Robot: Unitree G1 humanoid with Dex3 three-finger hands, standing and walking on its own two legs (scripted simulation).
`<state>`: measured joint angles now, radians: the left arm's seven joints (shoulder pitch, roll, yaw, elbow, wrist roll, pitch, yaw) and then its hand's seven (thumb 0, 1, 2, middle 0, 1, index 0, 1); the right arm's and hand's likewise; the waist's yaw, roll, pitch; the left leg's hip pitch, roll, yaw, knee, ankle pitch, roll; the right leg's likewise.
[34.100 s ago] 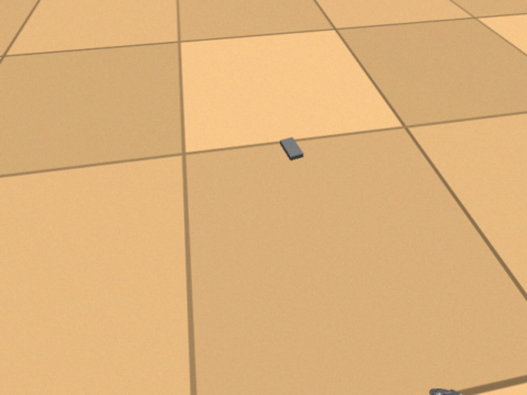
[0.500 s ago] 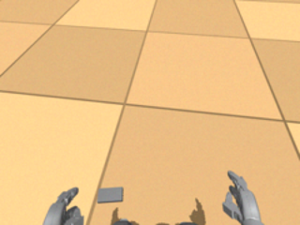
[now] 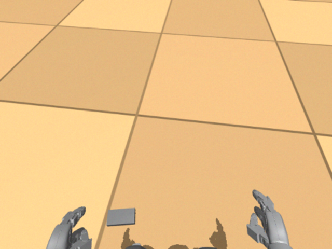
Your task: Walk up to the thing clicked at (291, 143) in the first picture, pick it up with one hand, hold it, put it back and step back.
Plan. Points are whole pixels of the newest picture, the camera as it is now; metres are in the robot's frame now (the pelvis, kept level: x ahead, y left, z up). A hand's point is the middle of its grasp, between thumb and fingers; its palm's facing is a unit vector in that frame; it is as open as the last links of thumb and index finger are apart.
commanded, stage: home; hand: left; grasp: from above
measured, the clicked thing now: (121, 217) +0.39 +0.23 -0.70
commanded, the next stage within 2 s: stand in 0.36 s
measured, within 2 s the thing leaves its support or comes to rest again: neither
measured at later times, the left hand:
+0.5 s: hand (88, 242) +0.16 +0.19 -0.06, palm faces +0.03 -0.97 -0.26, open 7.4 cm
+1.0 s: hand out of the picture +0.04 +0.24 -0.11, palm faces +0.06 -0.95 -0.32, open 7.4 cm
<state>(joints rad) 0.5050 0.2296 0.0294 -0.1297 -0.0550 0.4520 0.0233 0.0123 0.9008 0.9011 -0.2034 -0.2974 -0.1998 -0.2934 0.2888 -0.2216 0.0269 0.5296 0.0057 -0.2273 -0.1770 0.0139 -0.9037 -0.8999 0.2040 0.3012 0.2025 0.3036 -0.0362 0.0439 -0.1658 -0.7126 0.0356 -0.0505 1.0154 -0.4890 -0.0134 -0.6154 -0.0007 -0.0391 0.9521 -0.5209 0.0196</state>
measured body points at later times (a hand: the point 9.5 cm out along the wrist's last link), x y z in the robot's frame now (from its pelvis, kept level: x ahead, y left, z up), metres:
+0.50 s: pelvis +0.00 +0.00 +0.00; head +0.03 +0.01 +0.45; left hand +0.16 +0.24 -0.04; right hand +0.16 -0.25 -0.07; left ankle +0.01 +0.12 -0.68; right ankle -0.03 -0.13 -0.68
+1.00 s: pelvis -0.01 +0.01 +0.05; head +0.00 +0.02 +0.50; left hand +0.04 +0.29 -0.09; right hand +0.08 -0.26 -0.08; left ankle +0.01 +0.12 -0.68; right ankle -0.03 -0.13 -0.68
